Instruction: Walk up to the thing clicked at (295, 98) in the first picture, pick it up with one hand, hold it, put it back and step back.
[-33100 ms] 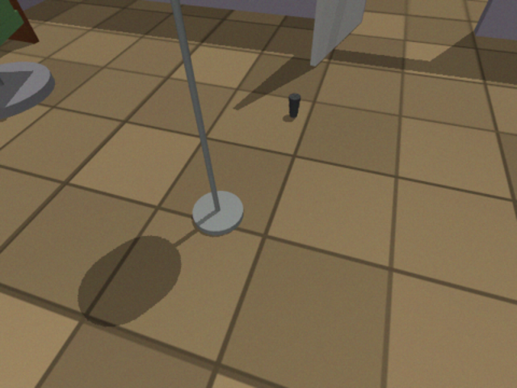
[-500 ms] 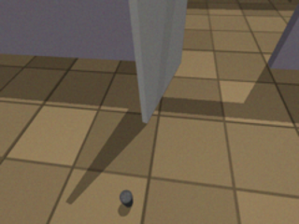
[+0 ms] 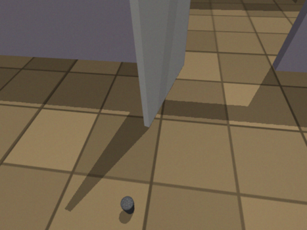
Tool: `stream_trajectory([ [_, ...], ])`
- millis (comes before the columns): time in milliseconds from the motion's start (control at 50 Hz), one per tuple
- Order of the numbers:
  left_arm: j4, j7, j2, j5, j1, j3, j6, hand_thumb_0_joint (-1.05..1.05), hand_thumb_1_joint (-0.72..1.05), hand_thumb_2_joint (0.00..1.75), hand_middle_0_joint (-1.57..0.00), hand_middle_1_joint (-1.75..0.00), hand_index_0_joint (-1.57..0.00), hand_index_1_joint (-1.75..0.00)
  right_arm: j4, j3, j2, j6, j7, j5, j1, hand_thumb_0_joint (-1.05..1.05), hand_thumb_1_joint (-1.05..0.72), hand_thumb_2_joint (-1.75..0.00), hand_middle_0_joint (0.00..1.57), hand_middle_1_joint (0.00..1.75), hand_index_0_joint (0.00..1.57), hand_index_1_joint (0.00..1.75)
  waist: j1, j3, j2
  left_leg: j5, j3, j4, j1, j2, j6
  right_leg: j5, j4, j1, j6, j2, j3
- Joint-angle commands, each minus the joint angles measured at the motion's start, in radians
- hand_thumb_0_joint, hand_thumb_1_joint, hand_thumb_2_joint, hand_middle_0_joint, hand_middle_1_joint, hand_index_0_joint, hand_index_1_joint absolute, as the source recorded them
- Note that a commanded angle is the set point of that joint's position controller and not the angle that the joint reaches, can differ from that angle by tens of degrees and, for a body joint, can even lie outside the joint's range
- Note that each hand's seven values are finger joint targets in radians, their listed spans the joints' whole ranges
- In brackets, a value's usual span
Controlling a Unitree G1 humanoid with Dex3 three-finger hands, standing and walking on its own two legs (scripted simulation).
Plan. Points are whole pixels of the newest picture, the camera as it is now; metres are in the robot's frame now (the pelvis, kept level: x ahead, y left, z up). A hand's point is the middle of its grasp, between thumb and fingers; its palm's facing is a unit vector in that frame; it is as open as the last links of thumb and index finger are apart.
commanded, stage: stand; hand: left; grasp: from the side
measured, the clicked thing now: (128, 206) +0.37 +0.19 -0.71
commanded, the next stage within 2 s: step back in 0.08 s
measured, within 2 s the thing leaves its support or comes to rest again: neither
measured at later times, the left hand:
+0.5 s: hand out of the picture +0.09 +0.33 -0.19, palm faces -0.02 -0.94 -0.35, open 7.4 cm
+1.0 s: hand out of the picture -0.07 +0.34 -0.16, palm faces -0.06 -0.91 -0.41, open 7.4 cm
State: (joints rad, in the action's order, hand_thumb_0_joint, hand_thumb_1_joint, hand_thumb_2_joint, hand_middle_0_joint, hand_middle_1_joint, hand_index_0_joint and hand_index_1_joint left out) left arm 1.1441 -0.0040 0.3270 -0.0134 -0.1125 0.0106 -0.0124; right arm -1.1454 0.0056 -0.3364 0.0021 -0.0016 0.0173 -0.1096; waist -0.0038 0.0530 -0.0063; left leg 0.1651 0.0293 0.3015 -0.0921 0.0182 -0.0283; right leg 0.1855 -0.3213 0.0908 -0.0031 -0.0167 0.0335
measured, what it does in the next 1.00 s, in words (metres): walks backwards: left foot, then right foot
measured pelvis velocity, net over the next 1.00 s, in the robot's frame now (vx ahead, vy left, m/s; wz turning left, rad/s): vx -0.17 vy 0.07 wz -0.07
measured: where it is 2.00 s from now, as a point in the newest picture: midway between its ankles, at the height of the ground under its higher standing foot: outside the picture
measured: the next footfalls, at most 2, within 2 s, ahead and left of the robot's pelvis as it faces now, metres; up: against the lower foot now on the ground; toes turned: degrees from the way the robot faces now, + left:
left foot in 0.38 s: -0.03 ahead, +0.14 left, +0.00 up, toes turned -1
right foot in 0.86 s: -0.12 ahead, -0.02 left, +0.00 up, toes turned -1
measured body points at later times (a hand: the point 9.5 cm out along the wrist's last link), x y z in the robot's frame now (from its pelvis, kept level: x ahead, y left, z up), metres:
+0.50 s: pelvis -0.07 +0.07 -0.02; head +0.02 +0.10 +0.42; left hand +0.09 +0.38 -0.16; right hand -0.02 -0.25 -0.13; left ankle -0.07 +0.15 -0.75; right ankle -0.05 -0.10 -0.70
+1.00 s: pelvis -0.17 +0.07 -0.02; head -0.13 +0.06 +0.42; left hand -0.07 +0.39 -0.13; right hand -0.07 -0.24 -0.15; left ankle -0.11 +0.16 -0.72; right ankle -0.16 -0.02 -0.75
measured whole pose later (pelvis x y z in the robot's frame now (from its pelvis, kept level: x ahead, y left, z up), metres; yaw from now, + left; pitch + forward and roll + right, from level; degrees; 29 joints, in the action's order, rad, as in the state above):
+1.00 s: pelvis -0.17 +0.07 -0.02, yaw -4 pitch -4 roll +2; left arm 0.87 0.01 0.37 -0.04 -0.20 0.08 0.06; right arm -0.91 0.05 -0.35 -0.04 0.01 0.01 -0.10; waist 0.01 0.16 0.00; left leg 0.44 0.00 0.84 -0.41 -0.10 0.01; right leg 0.32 -0.64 0.25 0.06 0.04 -0.05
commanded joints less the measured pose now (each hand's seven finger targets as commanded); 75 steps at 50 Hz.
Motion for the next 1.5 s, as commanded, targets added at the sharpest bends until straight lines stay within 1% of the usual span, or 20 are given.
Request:
stream_trajectory([
  [0,-0.057,-0.014,0.217,0.000,0.032,0.036,-0.023,0.00,0.90,0.90,-0.20,-0.30,-0.20,-0.30,0.056,0.037,-0.205,0.020,0.016,-0.005,0.035,0.00,-0.90,-0.90,0.20,0.30,0.20,0.30,0.005,-0.073,-0.001,-0.134,0.067,-0.028,-0.003,0.104,0.038,-0.143,0.049,-0.013,0.016,-0.115,-0.095],
  [80,-0.089,-0.019,0.299,0.026,0.011,0.095,-0.009,0.00,0.90,0.90,-0.20,-0.30,-0.20,-0.30,0.109,0.057,-0.238,-0.003,0.008,-0.021,0.061,0.00,-0.90,-0.90,0.20,0.30,0.20,0.30,0.002,0.005,0.025,-0.285,0.037,0.168,-0.101,0.054,0.065,-0.413,-0.044,0.040,0.054,-0.130,-0.118],
  [200,-0.222,-0.024,0.317,-0.010,0.099,0.119,0.005,0.00,0.90,0.90,-0.20,-0.30,-0.20,-0.30,0.170,0.084,-0.226,-0.049,-0.001,-0.014,-0.043,0.00,-0.90,-0.90,0.20,0.30,0.20,0.30,-0.023,-0.084,0.173,0.359,0.046,0.658,-0.170,-0.058,0.073,-0.402,-0.039,0.168,0.269,-0.347,-0.266],
  [300,-0.285,-0.025,0.287,-0.019,0.139,0.107,0.028,0.00,0.90,0.90,-0.20,-0.30,-0.20,-0.30,0.207,0.090,-0.222,-0.044,-0.005,-0.019,-0.097,0.00,-0.90,-0.90,0.20,0.30,0.20,0.30,-0.024,-0.116,0.180,0.229,0.016,0.413,-0.208,-0.029,0.064,-0.378,-0.189,0.078,0.187,-0.256,-0.180],
  [340,-0.306,-0.023,0.274,0.001,0.144,0.099,0.050,0.00,0.90,0.90,-0.20,-0.30,-0.20,-0.30,0.205,0.097,-0.222,-0.028,0.003,0.001,-0.125,0.00,-0.90,-0.90,0.20,0.30,0.20,0.30,-0.049,-0.096,0.109,-0.059,0.018,0.107,-0.149,-0.003,0.051,-0.283,-0.330,0.098,0.116,-0.186,-0.136],
  [380,-0.320,-0.029,0.175,0.020,0.095,0.084,0.066,0.00,0.90,0.90,-0.20,-0.30,-0.20,-0.30,0.226,0.127,-0.346,-0.009,0.013,0.030,-0.104,0.00,-0.90,-0.90,0.20,0.30,0.20,0.30,-0.013,-0.085,-0.238,-0.638,0.363,0.063,0.034,0.218,0.070,0.398,-0.594,0.409,0.040,0.121,-0.122],
  [400,-0.302,-0.039,0.207,0.010,0.056,0.088,0.077,0.00,0.90,0.90,-0.20,-0.30,-0.20,-0.30,0.236,0.128,-0.363,-0.009,0.017,0.025,-0.089,0.00,-0.90,-0.90,0.20,0.30,0.20,0.30,-0.006,-0.103,-0.137,-0.719,0.323,0.125,0.011,0.244,0.102,0.450,-0.692,0.391,0.037,0.115,-0.215],
  [420,-0.299,-0.047,0.211,0.008,0.046,0.087,0.076,0.00,0.90,0.90,-0.20,-0.30,-0.20,-0.30,0.264,0.134,-0.389,-0.009,0.019,0.017,-0.073,0.00,-0.90,-0.90,0.20,0.30,0.20,0.30,-0.036,-0.124,-0.220,-0.644,0.416,0.084,-0.036,0.295,0.131,0.464,-0.743,0.377,0.031,0.130,-0.242],
  [500,-0.283,-0.042,0.243,0.020,-0.006,0.093,0.075,0.00,0.90,0.90,-0.20,-0.30,-0.20,-0.30,0.296,0.108,-0.259,-0.005,0.043,0.018,0.029,0.00,-0.90,-0.90,0.20,0.30,0.20,0.30,0.039,-0.132,-0.124,-0.561,0.164,0.152,0.108,0.146,0.081,0.244,-0.810,0.450,0.031,0.109,-0.251],
  [560,-0.296,-0.036,0.227,0.005,-0.004,0.096,0.066,0.00,0.90,0.90,-0.20,-0.30,-0.20,-0.30,0.288,0.116,-0.243,-0.004,0.056,0.005,-0.051,0.00,-0.90,-0.90,0.20,0.30,0.20,0.30,-0.010,-0.139,-0.106,-0.590,0.165,0.161,0.172,0.147,0.051,0.221,-0.733,0.424,-0.001,0.098,-0.215],
  [740,-0.308,-0.020,0.227,-0.010,-0.039,0.107,0.057,0.00,0.90,0.90,-0.20,-0.30,-0.20,-0.30,0.321,0.125,-0.270,-0.011,0.047,0.003,-0.036,0.00,-0.90,-0.90,0.20,0.30,0.20,0.30,-0.027,-0.101,-0.092,-0.342,0.241,0.113,0.024,0.243,0.158,0.269,-0.412,0.229,0.017,0.044,-0.123],
  [860,-0.285,-0.004,0.228,-0.020,-0.174,0.122,0.047,0.00,0.90,0.90,-0.20,-0.30,-0.20,-0.30,0.336,0.120,-0.275,-0.009,0.034,-0.007,0.046,0.00,-0.90,-0.90,0.20,0.30,0.20,0.30,0.032,-0.120,0.036,-0.079,0.196,0.159,-0.174,0.194,0.148,0.044,-0.244,0.058,0.105,0.006,-0.163],
  [940,-0.402,-0.006,0.319,-0.031,-0.006,0.137,0.033,0.00,0.90,0.90,-0.20,-0.30,-0.20,-0.30,0.322,0.110,-0.235,-0.024,0.026,-0.004,0.024,0.00,-0.90,-0.90,0.20,0.30,0.20,0.30,0.022,0.034,0.258,0.427,0.073,0.768,-0.246,-0.130,0.014,-0.047,0.048,0.354,0.343,-0.359,-0.611],
  [1020,-0.427,-0.019,0.256,-0.025,0.053,0.132,0.029,0.00,0.90,0.90,-0.20,-0.30,-0.20,-0.30,0.286,0.094,-0.227,-0.026,0.023,-0.013,-0.069,0.00,-0.90,-0.90,0.20,0.30,0.20,0.30,-0.009,0.028,0.089,0.299,0.122,0.876,-0.308,-0.175,0.021,-0.152,-0.020,0.275,0.208,-0.178,-0.327],
  [1160,-0.447,-0.018,0.262,-0.031,-0.070,0.134,0.048,0.00,0.90,0.90,-0.20,-0.30,-0.20,-0.30,0.339,0.080,-0.214,-0.009,0.040,-0.010,-0.082,0.00,-0.90,-0.90,0.20,0.30,0.20,0.30,0.046,-0.140,0.168,0.370,0.034,0.432,-0.331,-0.053,0.015,-0.403,-0.161,-0.131,0.217,-0.204,-0.289],
  [1240,-0.472,-0.005,0.268,-0.010,-0.028,0.119,0.075,0.00,0.90,0.90,-0.20,-0.30,-0.20,-0.30,0.297,0.106,-0.231,-0.006,0.037,0.010,-0.172,0.00,-0.90,-0.90,0.20,0.30,0.20,0.30,-0.011,-0.137,0.112,0.001,0.008,0.088,-0.080,-0.040,0.049,-0.194,-0.250,0.084,0.107,-0.116,-0.228],
  [1280,-0.485,-0.003,0.209,-0.006,-0.040,0.114,0.075,0.00,0.90,0.90,-0.20,-0.30,-0.20,-0.30,0.328,0.141,-0.385,-0.005,0.032,0.033,-0.109,0.00,-0.90,-0.90,0.20,0.30,0.20,0.30,-0.006,-0.097,-0.228,-0.064,0.455,-0.006,0.008,0.315,0.190,0.331,-0.517,0.443,0.023,0.127,-0.099],
  [1300,-0.493,-0.018,0.256,-0.026,0.035,0.137,0.072,0.00,0.90,0.90,-0.20,-0.30,-0.20,-0.30,0.356,0.150,-0.434,-0.003,0.032,0.020,-0.067,0.00,-0.90,-0.90,0.20,0.30,0.20,0.30,-0.058,-0.049,-0.251,-0.095,0.530,-0.024,-0.232,0.436,0.331,0.456,-0.735,0.351,-0.003,0.106,-0.206],
  [1380,-0.425,-0.007,0.239,0.002,-0.090,0.141,0.074,0.00,0.90,0.90,-0.20,-0.30,-0.20,-0.30,0.382,0.104,-0.289,0.013,0.046,0.027,0.064,0.00,-0.90,-0.90,0.20,0.30,0.20,0.30,0.069,-0.021,-0.089,-0.344,0.156,0.101,-0.155,0.199,0.213,0.274,-0.971,0.417,0.020,0.145,-0.254],
  [1480,-0.452,-0.007,0.222,-0.011,-0.044,0.138,0.063,0.00,0.90,0.90,-0.20,-0.30,-0.20,-0.30,0.374,0.114,-0.286,0.011,0.049,0.012,-0.077,0.00,-0.90,-0.90,0.20,0.30,0.20,0.30,-0.019,-0.063,-0.130,-0.424,0.190,0.194,0.089,0.229,0.264,0.324,-0.746,0.467,-0.036,0.094,-0.203],
])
